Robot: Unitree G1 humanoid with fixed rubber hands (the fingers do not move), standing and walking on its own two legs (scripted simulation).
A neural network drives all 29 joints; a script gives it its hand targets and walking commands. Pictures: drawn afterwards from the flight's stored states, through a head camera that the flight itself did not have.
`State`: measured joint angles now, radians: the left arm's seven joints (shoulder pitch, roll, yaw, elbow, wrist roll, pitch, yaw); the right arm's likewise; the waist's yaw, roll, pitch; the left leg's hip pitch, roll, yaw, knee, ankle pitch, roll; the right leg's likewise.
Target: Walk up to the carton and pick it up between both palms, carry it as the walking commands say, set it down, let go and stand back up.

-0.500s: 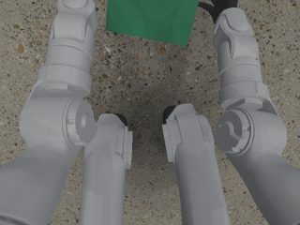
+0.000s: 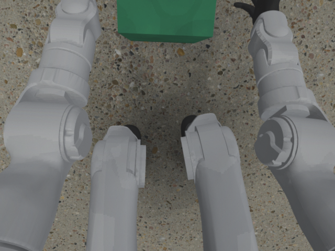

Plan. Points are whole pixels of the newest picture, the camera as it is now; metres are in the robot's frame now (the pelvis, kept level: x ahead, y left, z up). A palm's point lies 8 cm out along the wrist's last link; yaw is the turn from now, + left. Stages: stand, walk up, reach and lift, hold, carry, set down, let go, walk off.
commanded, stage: set down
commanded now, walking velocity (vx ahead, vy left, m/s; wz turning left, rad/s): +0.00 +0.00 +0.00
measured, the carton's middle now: out of the picture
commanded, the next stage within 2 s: let go in 1.44 s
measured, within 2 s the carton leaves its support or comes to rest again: neither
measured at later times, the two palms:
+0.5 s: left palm out of the picture +0.57 +0.07 -0.08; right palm out of the picture +0.51 -0.24 -0.09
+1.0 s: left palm out of the picture +0.59 +0.08 +0.07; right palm out of the picture +0.51 -0.25 +0.05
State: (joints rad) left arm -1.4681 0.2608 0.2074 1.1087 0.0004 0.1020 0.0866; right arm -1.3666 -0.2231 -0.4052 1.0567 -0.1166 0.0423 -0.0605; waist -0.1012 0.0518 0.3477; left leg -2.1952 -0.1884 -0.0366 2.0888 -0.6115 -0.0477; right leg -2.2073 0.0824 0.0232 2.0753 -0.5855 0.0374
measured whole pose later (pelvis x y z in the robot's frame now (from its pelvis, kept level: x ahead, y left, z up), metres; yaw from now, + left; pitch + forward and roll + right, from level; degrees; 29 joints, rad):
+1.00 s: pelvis +0.01 +0.00 +0.14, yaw +0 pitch +33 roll +1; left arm -1.37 0.27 0.16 0.88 -0.03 0.29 0.15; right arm -1.20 -0.23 -0.30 0.73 0.01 0.28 -0.11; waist -0.10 0.05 0.25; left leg -1.66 -0.15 -0.06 1.67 -0.57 -0.04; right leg -1.69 0.09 0.05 1.67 -0.54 0.02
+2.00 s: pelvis +0.12 -0.02 +0.33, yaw +0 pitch +24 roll +1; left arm -0.41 0.08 0.23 0.64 0.13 0.11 0.07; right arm -0.27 -0.23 -0.13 0.55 -0.07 0.08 0.08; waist -0.06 0.03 -0.10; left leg -0.80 -0.08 -0.11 0.75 -0.38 0.00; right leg -0.83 0.06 0.06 0.79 -0.38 -0.03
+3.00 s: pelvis +0.11 -0.03 +0.37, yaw +1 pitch -1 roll +0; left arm 0.17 0.23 0.13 0.55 0.04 0.07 -0.01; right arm 0.20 -0.23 -0.06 0.50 -0.03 0.11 0.01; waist -0.01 0.04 0.10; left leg -0.20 -0.03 -0.13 0.50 -0.29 0.01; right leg -0.19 0.07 0.02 0.48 -0.27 -0.04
